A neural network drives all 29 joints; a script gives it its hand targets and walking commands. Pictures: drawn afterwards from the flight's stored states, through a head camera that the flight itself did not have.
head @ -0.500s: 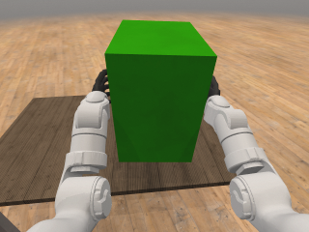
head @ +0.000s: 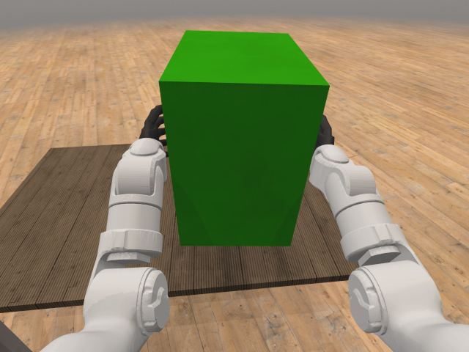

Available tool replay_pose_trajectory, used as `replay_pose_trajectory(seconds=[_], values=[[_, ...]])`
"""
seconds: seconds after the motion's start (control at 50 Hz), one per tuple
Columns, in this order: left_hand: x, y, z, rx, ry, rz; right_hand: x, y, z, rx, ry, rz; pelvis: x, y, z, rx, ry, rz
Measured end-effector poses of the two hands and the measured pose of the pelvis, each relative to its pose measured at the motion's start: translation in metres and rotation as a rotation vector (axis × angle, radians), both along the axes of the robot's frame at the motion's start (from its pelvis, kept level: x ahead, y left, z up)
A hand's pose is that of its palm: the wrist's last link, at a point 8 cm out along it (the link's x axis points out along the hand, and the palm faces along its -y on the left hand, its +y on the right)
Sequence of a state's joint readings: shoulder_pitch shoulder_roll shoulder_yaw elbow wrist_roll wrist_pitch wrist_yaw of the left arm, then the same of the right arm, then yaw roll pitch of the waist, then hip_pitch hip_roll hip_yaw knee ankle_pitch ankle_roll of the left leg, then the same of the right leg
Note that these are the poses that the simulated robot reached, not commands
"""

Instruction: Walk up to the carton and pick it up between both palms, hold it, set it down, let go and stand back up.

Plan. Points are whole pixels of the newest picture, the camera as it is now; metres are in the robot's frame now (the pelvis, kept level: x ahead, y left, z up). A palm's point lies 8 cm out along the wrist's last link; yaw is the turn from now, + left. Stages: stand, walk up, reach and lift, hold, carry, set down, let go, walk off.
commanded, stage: hold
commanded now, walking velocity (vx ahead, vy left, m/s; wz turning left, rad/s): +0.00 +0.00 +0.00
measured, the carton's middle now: (236, 134) +0.43 +0.00 +0.23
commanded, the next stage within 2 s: set down in 0.06 s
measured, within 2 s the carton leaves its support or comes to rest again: neither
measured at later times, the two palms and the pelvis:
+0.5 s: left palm (147, 148) +0.39 +0.16 +0.23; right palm (311, 152) +0.38 -0.13 +0.21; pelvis +0.01 -0.01 +0.00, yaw +0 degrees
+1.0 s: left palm (166, 166) +0.42 +0.14 +0.17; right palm (311, 173) +0.41 -0.15 +0.14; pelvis +0.03 -0.01 +0.00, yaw +0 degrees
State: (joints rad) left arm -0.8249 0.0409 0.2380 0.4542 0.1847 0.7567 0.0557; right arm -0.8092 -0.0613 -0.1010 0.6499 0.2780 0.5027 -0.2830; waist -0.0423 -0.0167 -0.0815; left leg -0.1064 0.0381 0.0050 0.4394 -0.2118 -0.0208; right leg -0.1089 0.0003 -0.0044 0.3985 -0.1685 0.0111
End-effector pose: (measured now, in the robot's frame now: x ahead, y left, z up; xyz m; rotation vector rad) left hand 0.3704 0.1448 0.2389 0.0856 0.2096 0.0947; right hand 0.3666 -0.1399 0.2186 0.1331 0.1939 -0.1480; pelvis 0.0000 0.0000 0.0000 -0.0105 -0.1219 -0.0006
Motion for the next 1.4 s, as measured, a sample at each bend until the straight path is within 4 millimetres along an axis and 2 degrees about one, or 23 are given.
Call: replay_pose_trajectory(seconds=[0.2,0.38,0.5,0.64,0.78,0.9,1.04,1.24,1.4], values=[[0.0,0.0,0.003,0.0,-0.013,0.0,0.0,0.0,0.002,0.002,-0.012,-0.001,0.0,0.0,0.0,0.0,-0.002,0.0],[0.003,0.007,0.012,-0.061,-0.118,-0.005,0.003,0.006,0.011,-0.048,-0.126,-0.002,0.001,-0.001,0.0,0.001,-0.003,0.001],[0.016,0.011,-0.011,-0.068,-0.077,-0.015,0.014,0.01,-0.008,-0.078,-0.122,-0.003,0.006,-0.005,0.001,0.006,-0.025,0.001],[0.043,0.006,-0.043,-0.067,-0.051,-0.022,0.037,0.005,-0.037,-0.092,-0.121,-0.02,0.014,-0.006,0.001,0.008,-0.018,0.002],[0.058,-0.006,-0.057,-0.014,-0.048,-0.028,0.05,-0.006,-0.062,-0.058,-0.12,-0.037,0.031,-0.005,0.002,0.006,-0.007,0.002],[0.054,-0.009,-0.061,0.032,-0.061,-0.022,0.049,-0.008,-0.069,-0.061,-0.137,-0.018,0.037,-0.006,0.003,0.007,-0.006,0.002],[0.043,-0.005,-0.072,0.025,-0.033,-0.02,0.04,-0.005,-0.076,-0.071,-0.109,-0.013,0.028,-0.005,0.002,0.005,-0.019,0.006],[0.03,-0.004,-0.076,-0.025,-0.061,-0.035,0.022,-0.005,-0.064,-0.165,-0.137,-0.017,0.015,-0.005,0.002,0.005,-0.037,0.006],[0.034,-0.01,-0.106,-0.015,0.033,-0.048,0.024,-0.011,-0.092,-0.135,-0.068,-0.024,0.016,-0.005,0.002,0.005,-0.019,0.005]])
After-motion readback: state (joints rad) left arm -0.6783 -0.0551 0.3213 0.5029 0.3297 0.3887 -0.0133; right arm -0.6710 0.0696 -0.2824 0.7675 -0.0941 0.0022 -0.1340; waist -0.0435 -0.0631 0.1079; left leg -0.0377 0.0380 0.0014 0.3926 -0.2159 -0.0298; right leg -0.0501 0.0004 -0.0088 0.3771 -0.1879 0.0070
